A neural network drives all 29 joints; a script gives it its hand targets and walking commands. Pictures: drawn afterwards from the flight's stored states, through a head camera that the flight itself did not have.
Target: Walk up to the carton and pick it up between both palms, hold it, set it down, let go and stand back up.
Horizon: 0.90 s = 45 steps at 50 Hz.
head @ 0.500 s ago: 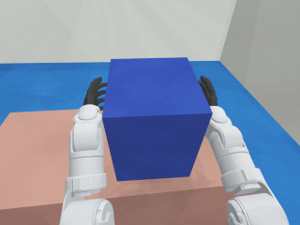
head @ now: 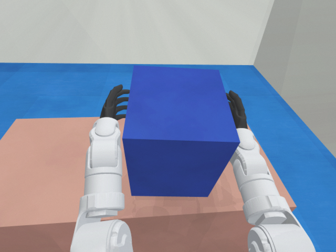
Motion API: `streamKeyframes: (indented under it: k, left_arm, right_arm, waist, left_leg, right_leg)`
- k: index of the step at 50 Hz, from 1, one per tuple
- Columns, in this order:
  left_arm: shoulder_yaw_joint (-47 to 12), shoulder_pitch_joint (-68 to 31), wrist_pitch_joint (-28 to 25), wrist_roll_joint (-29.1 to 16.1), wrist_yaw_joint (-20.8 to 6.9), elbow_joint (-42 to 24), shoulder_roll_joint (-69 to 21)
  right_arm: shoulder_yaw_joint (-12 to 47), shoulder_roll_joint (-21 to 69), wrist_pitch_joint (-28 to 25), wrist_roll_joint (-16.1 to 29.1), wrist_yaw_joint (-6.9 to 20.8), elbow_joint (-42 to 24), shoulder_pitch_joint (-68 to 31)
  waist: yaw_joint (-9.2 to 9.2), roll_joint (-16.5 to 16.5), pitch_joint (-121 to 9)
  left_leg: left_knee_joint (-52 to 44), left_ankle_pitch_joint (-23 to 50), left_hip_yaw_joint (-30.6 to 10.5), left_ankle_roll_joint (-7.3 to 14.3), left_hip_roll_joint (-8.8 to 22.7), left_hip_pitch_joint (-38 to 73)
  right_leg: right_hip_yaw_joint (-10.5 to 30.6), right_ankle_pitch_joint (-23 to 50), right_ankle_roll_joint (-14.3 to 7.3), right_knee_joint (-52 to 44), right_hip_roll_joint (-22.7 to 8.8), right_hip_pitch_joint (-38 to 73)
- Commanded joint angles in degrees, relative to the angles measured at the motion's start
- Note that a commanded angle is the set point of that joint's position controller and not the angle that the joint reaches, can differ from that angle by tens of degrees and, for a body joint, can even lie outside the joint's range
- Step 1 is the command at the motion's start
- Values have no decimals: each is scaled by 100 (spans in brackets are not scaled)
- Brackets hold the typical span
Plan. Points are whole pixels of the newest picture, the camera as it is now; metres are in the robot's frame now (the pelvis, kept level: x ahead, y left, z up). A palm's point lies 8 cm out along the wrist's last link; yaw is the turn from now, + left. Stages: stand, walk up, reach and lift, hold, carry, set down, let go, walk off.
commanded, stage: set down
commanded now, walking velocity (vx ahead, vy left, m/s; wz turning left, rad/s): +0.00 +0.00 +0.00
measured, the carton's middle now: (173, 135) +0.37 +0.00 +0.13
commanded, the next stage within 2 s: none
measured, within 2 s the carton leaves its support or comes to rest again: neither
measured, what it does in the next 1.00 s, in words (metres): stands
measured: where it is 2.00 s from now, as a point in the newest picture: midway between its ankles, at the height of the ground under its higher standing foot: outside the picture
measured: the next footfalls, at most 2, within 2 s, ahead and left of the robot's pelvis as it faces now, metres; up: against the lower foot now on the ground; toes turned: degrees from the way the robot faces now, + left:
none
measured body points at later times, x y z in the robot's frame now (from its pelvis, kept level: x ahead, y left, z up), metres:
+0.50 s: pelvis +0.01 +0.00 +0.00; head +0.00 +0.04 +0.45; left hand +0.41 +0.14 +0.13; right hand +0.39 -0.15 +0.14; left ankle +0.03 +0.11 -0.75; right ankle +0.00 -0.11 -0.75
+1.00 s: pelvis +0.02 +0.01 +0.00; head +0.01 +0.04 +0.45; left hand +0.43 +0.14 +0.10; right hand +0.40 -0.15 +0.11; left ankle +0.03 +0.11 -0.75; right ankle +0.00 -0.11 -0.75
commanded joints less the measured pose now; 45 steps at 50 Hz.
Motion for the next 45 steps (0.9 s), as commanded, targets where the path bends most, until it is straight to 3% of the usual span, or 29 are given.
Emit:
streamKeyframes:
  k: [1,6,13,16,17,23,31,38,45]
  left_arm:
    - [-2373,-2923,-474,-721,-815,-134,-2510]
    - [-2804,-3013,-818,-954,-633,-328,-2627]
    - [-3104,-3000,-1067,-1117,-502,-510,-2650]
    - [-3091,-2932,-1088,-1118,-486,-456,-2682]
    - [-3103,-2974,-1100,-1103,-482,-479,-2679]
    - [-2624,-2834,-1089,-856,-564,183,-2631]
    - [-2545,-3333,-1529,-910,-456,663,-2784]
    - [-2539,-3614,-1891,-1002,-334,1053,-2970]
    - [-2149,-3593,-2059,-868,-377,1670,-2892]
  right_arm:
    - [1733,2340,-923,-88,445,-1486,-4147]
    - [2050,2493,-1257,-14,347,-1775,-4229]
    - [2563,2812,-1249,186,216,-1946,-4004]
    - [2588,2831,-1152,236,200,-1820,-3826]
    - [2512,2823,-1126,235,208,-1718,-3785]
    - [1953,2568,-1070,-57,305,-1141,-3649]
    - [1530,2660,-1348,-385,464,-845,-3942]
    - [1320,2858,-1490,-607,541,-519,-4015]
    - [939,2950,-1463,-872,602,40,-3876]
  waist:
    - [-7,167,-1932]
    - [-43,334,-2616]
    - [-27,412,-3097]
    - [-20,420,-2937]
    - [-82,464,-2867]
    - [-34,387,-2257]
    - [-4,459,-2736]
    - [28,537,-3138]
    - [93,453,-2848]
  left_leg:
    - [-210,565,360,-108,-34,483]
    - [75,1331,300,-176,-77,570]
    - [243,1909,226,-269,-114,415]
    - [217,1957,222,-290,-109,377]
    - [201,1947,232,-306,-99,414]
    - [-50,1250,309,-276,-32,355]
    - [45,1499,330,-360,40,576]
    - [150,1919,361,-425,55,597]
    - [7,1623,425,-382,56,335]
  right_leg:
    - [-390,978,305,-152,143,199]
    - [-343,1945,324,37,117,437]
    - [-175,3073,384,264,68,755]
    - [-195,2987,368,216,99,664]
    - [-238,2836,361,184,106,582]
    - [-325,1734,303,-56,146,164]
    - [-416,1525,248,-108,213,-113]
    - [-378,1765,214,-95,234,-191]
    - [-318,1663,252,-155,196,-67]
